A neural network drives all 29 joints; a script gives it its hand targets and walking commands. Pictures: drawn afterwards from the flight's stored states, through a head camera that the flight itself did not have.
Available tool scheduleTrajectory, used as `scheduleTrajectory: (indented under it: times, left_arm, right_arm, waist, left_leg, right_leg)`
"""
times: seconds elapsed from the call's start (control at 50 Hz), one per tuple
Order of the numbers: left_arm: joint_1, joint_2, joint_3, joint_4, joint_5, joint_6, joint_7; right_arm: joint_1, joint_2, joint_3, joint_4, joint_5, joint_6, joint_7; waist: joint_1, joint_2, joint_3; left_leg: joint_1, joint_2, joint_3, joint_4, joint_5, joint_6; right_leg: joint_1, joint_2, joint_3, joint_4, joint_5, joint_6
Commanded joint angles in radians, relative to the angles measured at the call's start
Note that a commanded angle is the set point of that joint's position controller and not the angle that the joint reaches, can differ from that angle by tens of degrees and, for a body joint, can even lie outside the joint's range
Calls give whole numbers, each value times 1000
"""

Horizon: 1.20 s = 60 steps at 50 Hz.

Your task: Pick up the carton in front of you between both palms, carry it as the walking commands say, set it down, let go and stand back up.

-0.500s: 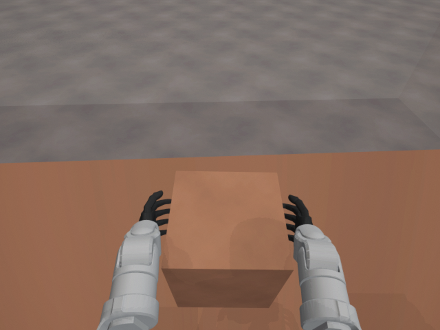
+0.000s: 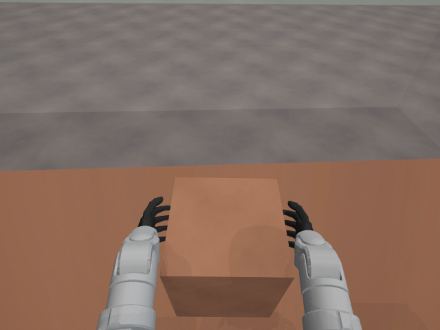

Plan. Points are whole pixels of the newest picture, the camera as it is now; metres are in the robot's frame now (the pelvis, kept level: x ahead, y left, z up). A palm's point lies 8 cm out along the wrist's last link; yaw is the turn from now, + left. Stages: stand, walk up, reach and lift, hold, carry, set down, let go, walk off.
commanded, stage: reach and lift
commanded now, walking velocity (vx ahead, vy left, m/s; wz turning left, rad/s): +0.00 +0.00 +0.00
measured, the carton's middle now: (224, 250) +0.30 +0.00 -0.04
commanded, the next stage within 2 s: hold in 0.14 s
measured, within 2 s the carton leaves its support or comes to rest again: neither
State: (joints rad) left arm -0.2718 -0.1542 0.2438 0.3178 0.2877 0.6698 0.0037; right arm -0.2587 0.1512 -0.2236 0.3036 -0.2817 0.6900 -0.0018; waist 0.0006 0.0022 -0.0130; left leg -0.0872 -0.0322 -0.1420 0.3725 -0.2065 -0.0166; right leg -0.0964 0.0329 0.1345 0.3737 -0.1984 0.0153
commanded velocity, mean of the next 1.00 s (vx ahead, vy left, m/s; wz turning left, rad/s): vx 0.04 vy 0.00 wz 0.00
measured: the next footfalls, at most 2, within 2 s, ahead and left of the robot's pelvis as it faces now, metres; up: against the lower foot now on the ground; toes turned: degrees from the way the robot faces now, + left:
right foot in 1.34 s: +0.13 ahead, -0.09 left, +0.00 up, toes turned -8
left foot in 1.62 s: +0.35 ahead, +0.14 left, +0.00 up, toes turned +12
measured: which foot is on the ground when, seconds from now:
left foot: down 0.00-1.00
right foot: down 0.00-1.00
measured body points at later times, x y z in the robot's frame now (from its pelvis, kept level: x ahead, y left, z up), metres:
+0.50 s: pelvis -0.01 +0.00 +0.00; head -0.06 +0.00 +0.45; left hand +0.29 +0.15 +0.04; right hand +0.29 -0.15 +0.04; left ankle +0.00 +0.13 -0.75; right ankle +0.01 -0.13 -0.75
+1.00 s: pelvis -0.01 +0.00 +0.00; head -0.05 +0.00 +0.45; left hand +0.30 +0.15 +0.04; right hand +0.29 -0.15 +0.04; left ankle +0.00 +0.13 -0.74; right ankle +0.01 -0.13 -0.75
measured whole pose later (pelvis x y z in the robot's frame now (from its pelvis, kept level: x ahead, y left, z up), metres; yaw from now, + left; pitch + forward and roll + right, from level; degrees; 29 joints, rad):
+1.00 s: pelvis -0.01 +0.00 +0.00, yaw +0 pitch -5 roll +0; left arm -0.29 -0.16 0.24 0.25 0.29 0.76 0.00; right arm -0.27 0.15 -0.22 0.24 -0.28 0.78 0.00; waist 0.00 0.00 -0.04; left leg -0.12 -0.03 -0.12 0.42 -0.24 -0.01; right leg -0.12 0.03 0.11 0.41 -0.22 0.02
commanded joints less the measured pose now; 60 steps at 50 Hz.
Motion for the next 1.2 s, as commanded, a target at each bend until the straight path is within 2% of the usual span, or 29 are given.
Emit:
scheduleTrajectory:
  times: [0.0,0.12,0.22,0.34,0.58,0.92,0.94,0.98,1.0,1.02,1.06,1.08,1.1,1.12,1.14,1.16,1.18]
  left_arm:
    - [-450,-943,-532,-20,-253,-17,-259]
    - [-460,-946,-537,-33,-258,-3,-258]
    - [-443,-950,-600,-123,-297,33,-248]
    - [-446,-906,-530,-68,-256,72,-249]
    - [-552,-938,-528,-38,-262,57,-265]
    - [-498,-923,-533,-69,-265,60,-258]
    - [-505,-922,-548,-80,-274,64,-256]
    - [-503,-928,-573,-115,-295,66,-249]
    - [-515,-931,-599,-144,-310,71,-244]
    - [-523,-930,-626,-177,-323,79,-237]
    - [-503,-916,-677,-244,-355,108,-219]
    - [-487,-904,-702,-283,-371,130,-208]
    - [-484,-889,-727,-324,-385,156,-198]
    - [-490,-878,-746,-356,-398,185,-191]
    - [-495,-870,-769,-386,-414,216,-185]
    - [-513,-858,-786,-415,-435,249,-181]
    - [-524,-842,-803,-429,-459,285,-178]
  right_arm:
    - [-482,944,527,-53,254,-38,246]
    - [-495,938,533,-68,258,-25,249]
    - [-486,940,595,-154,297,11,245]
    - [-486,894,523,-95,259,49,248]
    - [-588,936,523,-64,263,36,260]
    - [-530,928,528,-93,266,42,251]
    - [-542,923,536,-100,276,43,248]
    - [-545,935,567,-136,296,45,242]
    - [-558,937,591,-164,311,50,238]
    - [-579,935,619,-201,331,58,234]
    - [-578,931,675,-265,371,88,224]
    - [-572,922,704,-298,394,109,218]
    - [-568,911,729,-330,414,133,212]
    - [-571,901,746,-355,432,160,208]
    - [-567,884,761,-380,448,190,202]
    - [-543,862,765,-392,458,222,196]
    - [-508,835,761,-397,462,255,187]
  waist:
    - [-1,-1,-241]
    - [-2,0,-235]
    - [-2,2,-273]
    - [1,2,-138]
    - [-1,1,-183]
    - [-3,-1,-202]
    - [1,-21,-196]
    - [0,-37,-207]
    - [1,-48,-186]
    - [3,-68,-172]
    - [5,-120,-237]
    - [6,-142,-261]
    - [7,-141,-270]
    - [6,-117,-269]
    - [3,-34,-251]
    - [-9,135,-238]
    - [-21,270,-214]
  left_leg:
    - [43,-71,73,-45,230,-2]
    - [49,-68,71,-51,216,-3]
    - [94,-68,66,-63,286,-9]
    - [40,-64,78,-90,108,0]
    - [33,-60,82,-71,61,4]
    - [66,-65,79,-75,162,1]
    - [-65,107,55,25,49,12]
    - [-144,77,38,21,-350,25]
    - [-201,66,45,38,-456,26]
    - [-232,60,70,83,-420,19]
    - [-238,31,166,201,-220,5]
    - [-236,19,199,176,-203,6]
    - [-210,18,210,133,-213,12]
    - [-157,33,199,83,-232,22]
    - [-98,89,126,18,-284,40]
    - [-19,215,-68,-75,-376,83]
    - [81,323,-245,-148,-352,142]
  right_leg:
    - [90,68,-68,-37,234,12]
    - [91,69,-72,-42,213,10]
    - [131,71,-70,-54,276,13]
    - [78,65,-74,-81,101,4]
    - [78,60,-80,-65,58,2]
    - [111,62,-76,-69,165,8]
    - [-8,-112,-47,20,39,-6]
    - [-101,-111,9,-41,-395,-30]
    - [-132,-121,33,-61,-526,-40]
    - [-142,-144,56,-73,-530,-52]
    - [-103,-196,99,-92,-440,-91]
    - [-92,-211,104,-87,-427,-107]
    - [-111,-207,81,-72,-433,-110]
    - [-163,-193,44,-38,-440,-100]
    - [-243,-151,-29,48,-411,-73]
    - [-367,-92,-137,238,-330,-29]
    - [-525,-48,-227,381,-273,1]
